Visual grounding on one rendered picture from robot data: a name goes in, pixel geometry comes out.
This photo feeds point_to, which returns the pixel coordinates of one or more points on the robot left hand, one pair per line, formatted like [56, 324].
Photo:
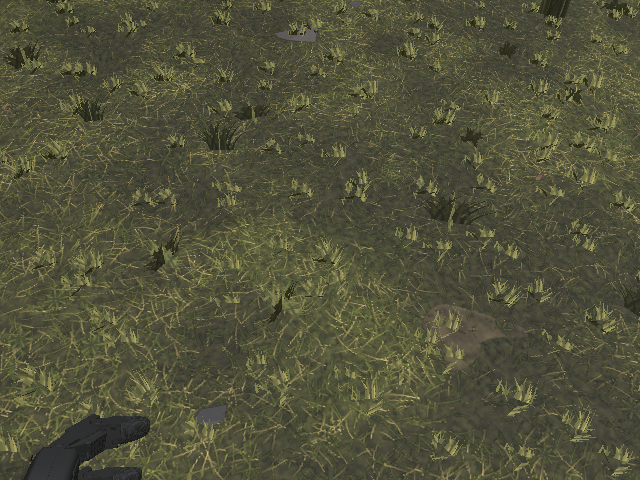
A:
[83, 441]

